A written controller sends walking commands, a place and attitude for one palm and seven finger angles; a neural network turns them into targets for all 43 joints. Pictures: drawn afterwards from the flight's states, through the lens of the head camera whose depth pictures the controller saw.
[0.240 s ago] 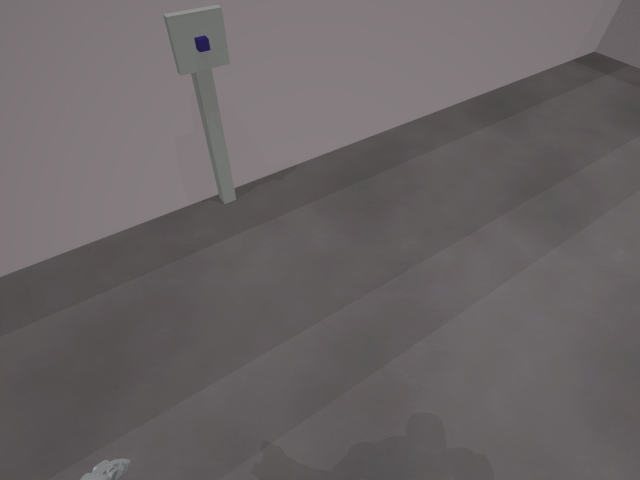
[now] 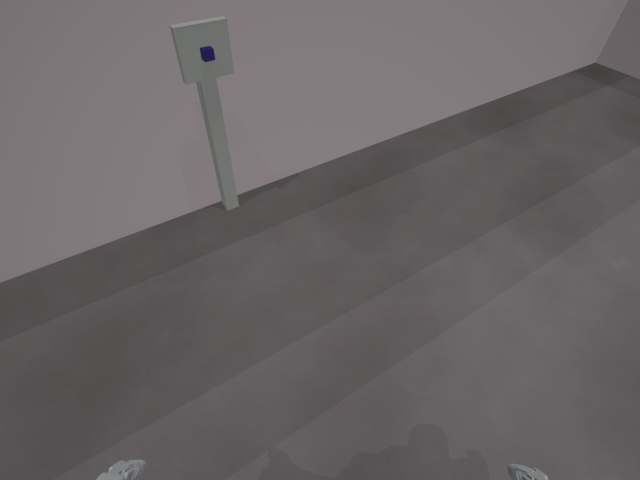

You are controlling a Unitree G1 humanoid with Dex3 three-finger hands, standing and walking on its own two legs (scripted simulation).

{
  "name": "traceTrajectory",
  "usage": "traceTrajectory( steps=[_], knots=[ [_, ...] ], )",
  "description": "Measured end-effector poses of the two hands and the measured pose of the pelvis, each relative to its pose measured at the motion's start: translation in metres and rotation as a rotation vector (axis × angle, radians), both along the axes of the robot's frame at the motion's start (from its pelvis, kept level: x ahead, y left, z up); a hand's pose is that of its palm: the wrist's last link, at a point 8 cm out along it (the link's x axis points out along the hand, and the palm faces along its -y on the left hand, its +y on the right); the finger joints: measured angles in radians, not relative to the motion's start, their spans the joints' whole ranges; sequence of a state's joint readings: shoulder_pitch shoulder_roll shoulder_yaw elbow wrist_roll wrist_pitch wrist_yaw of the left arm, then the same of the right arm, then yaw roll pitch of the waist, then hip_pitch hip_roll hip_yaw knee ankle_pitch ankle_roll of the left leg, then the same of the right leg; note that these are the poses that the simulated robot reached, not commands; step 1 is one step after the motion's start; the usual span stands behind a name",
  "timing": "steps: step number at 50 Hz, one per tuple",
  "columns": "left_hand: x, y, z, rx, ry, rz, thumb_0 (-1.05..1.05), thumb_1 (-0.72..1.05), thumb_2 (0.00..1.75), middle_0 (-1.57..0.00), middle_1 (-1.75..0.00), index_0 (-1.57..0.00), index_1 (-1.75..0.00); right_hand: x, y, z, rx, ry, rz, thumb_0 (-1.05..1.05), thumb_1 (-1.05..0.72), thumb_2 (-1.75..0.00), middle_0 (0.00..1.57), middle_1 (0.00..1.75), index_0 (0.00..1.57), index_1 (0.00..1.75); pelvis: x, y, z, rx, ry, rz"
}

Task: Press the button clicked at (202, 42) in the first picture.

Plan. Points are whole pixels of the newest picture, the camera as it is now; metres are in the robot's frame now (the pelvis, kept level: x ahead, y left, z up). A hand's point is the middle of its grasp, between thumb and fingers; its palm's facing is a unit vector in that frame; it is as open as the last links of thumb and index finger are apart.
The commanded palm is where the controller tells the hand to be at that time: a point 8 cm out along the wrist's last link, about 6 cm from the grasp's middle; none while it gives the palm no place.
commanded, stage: stand and wait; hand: left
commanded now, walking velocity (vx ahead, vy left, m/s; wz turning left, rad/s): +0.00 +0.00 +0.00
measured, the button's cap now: (207, 53) +1.35 +0.47 -0.04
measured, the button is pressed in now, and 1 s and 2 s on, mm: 0 0 0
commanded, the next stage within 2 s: look at it before walking up in 0.66 s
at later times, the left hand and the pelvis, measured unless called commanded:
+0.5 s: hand out of the picture +0.05 +0.23 -0.15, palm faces -0.02 -0.94 -0.33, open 7.4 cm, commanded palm none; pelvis -0.02 -0.01 +0.01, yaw +0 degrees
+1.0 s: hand out of the picture +0.05 +0.23 -0.15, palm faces -0.02 -0.95 -0.32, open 7.4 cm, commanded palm none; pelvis -0.02 -0.01 +0.01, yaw +0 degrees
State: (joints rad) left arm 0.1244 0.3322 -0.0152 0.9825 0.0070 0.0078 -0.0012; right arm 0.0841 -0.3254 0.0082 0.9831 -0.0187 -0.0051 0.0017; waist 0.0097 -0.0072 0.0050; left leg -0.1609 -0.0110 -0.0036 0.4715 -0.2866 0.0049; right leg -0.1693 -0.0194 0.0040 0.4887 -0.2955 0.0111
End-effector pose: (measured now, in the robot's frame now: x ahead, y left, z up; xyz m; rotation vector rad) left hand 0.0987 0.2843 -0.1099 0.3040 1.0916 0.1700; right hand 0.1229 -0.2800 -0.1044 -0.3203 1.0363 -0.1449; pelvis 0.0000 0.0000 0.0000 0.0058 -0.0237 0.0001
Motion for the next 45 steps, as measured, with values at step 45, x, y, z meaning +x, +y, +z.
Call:
traceTrajectory(
  steps=[45],
  knots=[
    [-0.052, -0.011, -0.004, -0.001, 0.112, 0.029, 0.01, 0.91, 0.9, -0.2, -0.3, -0.2, -0.3, -0.078, -0.023, -0.011, 0.0, 0.176, -0.065, 0.0, -0.9, -0.9, 0.21, 0.3, 0.2, 0.3, -0.023, -0.015, 0.007, -0.002, -0.009, -0.002]
  ],
)
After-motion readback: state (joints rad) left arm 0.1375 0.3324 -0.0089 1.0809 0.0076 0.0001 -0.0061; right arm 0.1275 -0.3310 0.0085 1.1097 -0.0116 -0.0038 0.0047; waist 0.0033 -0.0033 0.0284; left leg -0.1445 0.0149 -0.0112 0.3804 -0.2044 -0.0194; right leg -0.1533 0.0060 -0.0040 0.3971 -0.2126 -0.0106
